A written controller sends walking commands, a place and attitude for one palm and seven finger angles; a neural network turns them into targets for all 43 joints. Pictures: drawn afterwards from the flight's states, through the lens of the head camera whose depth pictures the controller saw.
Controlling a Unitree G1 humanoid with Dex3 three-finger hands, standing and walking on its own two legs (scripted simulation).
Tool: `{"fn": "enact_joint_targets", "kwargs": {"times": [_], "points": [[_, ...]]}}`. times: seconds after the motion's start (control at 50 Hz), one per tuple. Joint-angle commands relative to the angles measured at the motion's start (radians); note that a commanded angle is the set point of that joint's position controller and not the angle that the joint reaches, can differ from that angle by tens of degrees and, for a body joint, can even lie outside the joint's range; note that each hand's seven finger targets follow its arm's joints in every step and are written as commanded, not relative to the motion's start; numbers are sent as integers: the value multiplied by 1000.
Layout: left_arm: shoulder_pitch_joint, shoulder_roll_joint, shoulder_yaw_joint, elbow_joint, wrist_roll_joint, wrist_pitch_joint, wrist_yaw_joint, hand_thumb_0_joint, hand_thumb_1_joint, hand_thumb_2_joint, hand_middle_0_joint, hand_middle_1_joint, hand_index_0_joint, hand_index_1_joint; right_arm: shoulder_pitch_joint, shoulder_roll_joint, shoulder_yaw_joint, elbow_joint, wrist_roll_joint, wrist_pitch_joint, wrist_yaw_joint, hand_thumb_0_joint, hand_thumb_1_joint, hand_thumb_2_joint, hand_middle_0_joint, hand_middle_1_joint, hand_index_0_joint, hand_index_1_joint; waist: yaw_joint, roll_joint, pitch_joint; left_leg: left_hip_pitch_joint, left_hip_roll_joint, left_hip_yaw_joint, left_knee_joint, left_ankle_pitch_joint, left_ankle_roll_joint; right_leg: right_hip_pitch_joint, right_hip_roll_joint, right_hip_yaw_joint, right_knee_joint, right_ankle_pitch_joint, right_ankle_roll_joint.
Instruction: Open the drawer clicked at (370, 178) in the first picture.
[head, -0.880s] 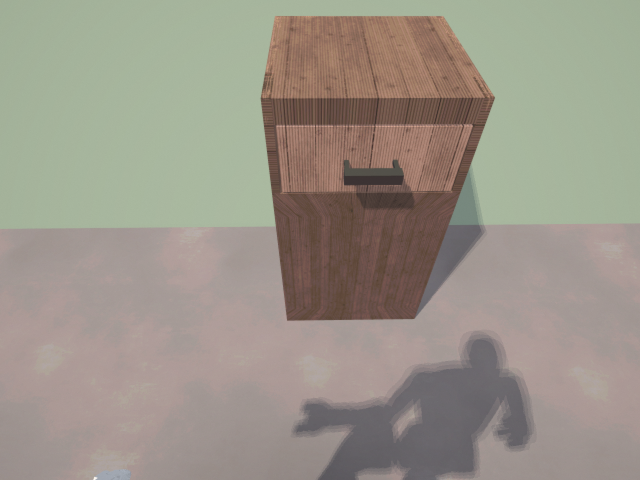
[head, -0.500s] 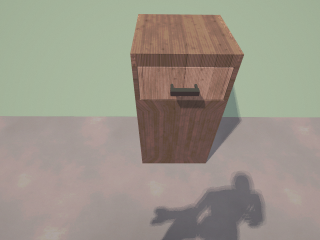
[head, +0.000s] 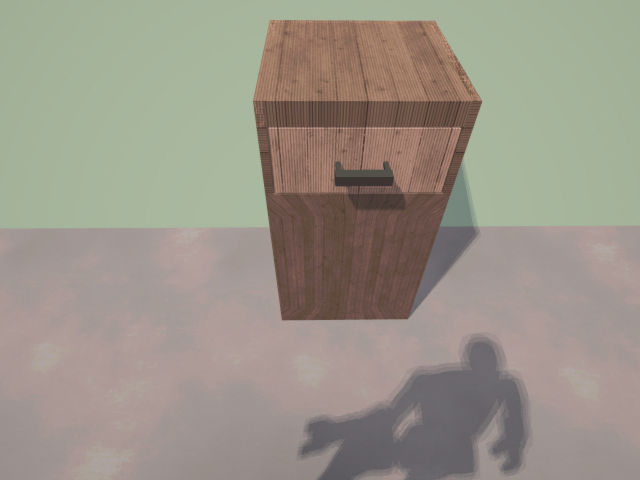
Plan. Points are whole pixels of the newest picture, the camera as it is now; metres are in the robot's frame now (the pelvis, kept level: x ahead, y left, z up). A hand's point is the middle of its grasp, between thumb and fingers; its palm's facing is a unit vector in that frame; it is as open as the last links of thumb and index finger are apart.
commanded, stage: look at it before walking up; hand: left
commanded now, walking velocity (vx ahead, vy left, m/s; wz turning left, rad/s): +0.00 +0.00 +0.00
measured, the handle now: (362, 171) +0.75 -0.06 -0.07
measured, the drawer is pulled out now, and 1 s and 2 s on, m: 0.00 0.00 0.00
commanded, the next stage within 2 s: walk to a spot facing it in 0.56 s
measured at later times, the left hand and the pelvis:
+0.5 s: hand out of the picture +0.07 +0.23 -0.16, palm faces -0.02 -0.95 -0.31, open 7.4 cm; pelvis +0.01 +0.00 +0.00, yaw +0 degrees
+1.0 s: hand out of the picture +0.06 +0.20 -0.18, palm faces -0.11 -0.96 -0.27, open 7.4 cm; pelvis +0.00 -0.01 -0.02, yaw -8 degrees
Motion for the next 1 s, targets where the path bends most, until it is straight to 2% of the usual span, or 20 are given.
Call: {"fn": "enact_joint_targets", "kwargs": {"times": [0.0,0.3,0.36,0.5,0.62,0.66,0.7,0.72,0.76,0.84,0.9,0.92,0.94,0.96,0.98], "points": [[-27,186,41,-60,-1,-26,10,0,900,900,-200,-300,-200,-300,-27,-178,-35,-59,-4,-19,-14,0,-900,-900,200,300,200,300,7,-10,-39,-8,88,-69,-57,129,41,-9,-127,107,-86,129,-10],[-25,180,43,-59,0,-27,10,0,900,900,-200,-300,-200,-300,-32,-175,-35,-58,-3,-23,-17,0,-900,-900,200,300,200,300,7,-8,-56,18,96,-67,-62,189,40,9,-124,97,-77,201,-6],[-25,178,42,-55,0,-26,10,0,900,900,-200,-300,-200,-300,-35,-174,-33,-57,-3,-23,-17,0,-900,-900,200,300,200,300,9,-2,-40,8,95,-67,-69,176,41,8,-126,97,-86,186,-4],[-18,177,42,-51,0,-25,10,0,900,900,-200,-300,-200,-300,-29,-175,-32,-54,-2,-23,-19,0,-900,-900,200,300,200,300,8,-1,-48,23,96,-70,-72,195,41,14,-124,97,-85,201,-4],[-16,178,42,-48,0,-28,10,0,900,900,-200,-300,-200,-300,-28,-175,-33,-54,-2,-24,-19,0,-900,-900,200,300,200,300,8,-16,-59,32,98,-68,-68,222,41,28,-128,91,-83,236,-4],[-16,177,43,-49,-1,-27,11,0,900,900,-200,-300,-200,-300,-25,-173,-34,-51,-3,-24,-21,0,-900,-900,200,300,200,300,5,-19,-71,49,101,-59,-63,239,38,28,-125,100,-78,269,-8],[16,116,39,-48,-1,-9,14,0,900,900,-200,-300,-200,-300,13,-103,-27,-48,-5,-14,-26,0,-900,-900,200,300,200,300,4,-3,-64,56,106,-25,-24,265,26,-2,-122,112,-41,327,-4],[27,105,42,-52,-1,0,15,0,900,900,-200,-300,-200,-300,31,-88,-28,-50,-4,-7,-29,0,-900,-900,200,300,200,300,2,-14,-58,47,109,-7,-3,254,22,-14,-117,116,-18,342,-4],[35,111,54,-76,2,15,12,0,900,900,-200,-300,-200,-300,43,-100,-42,-73,-6,4,-35,0,-900,-900,200,300,200,300,2,-13,-45,33,119,12,27,219,23,-57,-107,131,27,338,-10],[41,109,73,-133,8,33,1,0,900,900,-200,-300,-200,-300,40,-119,-68,-132,-8,15,-39,0,-900,-900,200,300,200,300,1,16,-35,4,158,5,54,125,46,-151,-67,148,119,263,-15],[52,91,82,-167,12,37,-9,0,900,900,-200,-300,-200,-300,30,-133,-86,-167,-9,15,-40,0,-900,-900,200,300,200,300,7,63,-44,-9,219,-30,45,78,81,-208,-24,127,228,178,-7],[56,78,85,-176,11,39,-13,0,900,900,-200,-300,-200,-300,21,-137,-91,-177,-11,13,-41,0,-900,-900,200,300,200,300,11,103,-35,-31,251,-48,31,75,99,-221,-7,103,288,112,-1],[66,62,87,-183,11,42,-17,0,900,900,-200,-300,-200,-300,6,-140,-96,-187,-12,11,-39,0,-900,-900,200,300,200,300,21,160,-22,-58,292,-64,10,96,125,-228,6,64,351,-37,9],[80,47,90,-188,12,44,-22,0,900,900,-200,-300,-200,-300,-13,-141,-99,-196,-13,9,-36,0,-900,-900,200,300,200,300,33,185,-17,-78,320,-60,9,131,147,-213,6,21,386,-162,18],[101,41,93,-192,11,45,-27,0,900,900,-200,-300,-200,-300,-28,-140,-102,-207,-14,9,-33,0,-900,-900,200,300,200,300,43,189,-8,-127,327,-30,36,138,150,-170,-13,4,379,-194,20]]}}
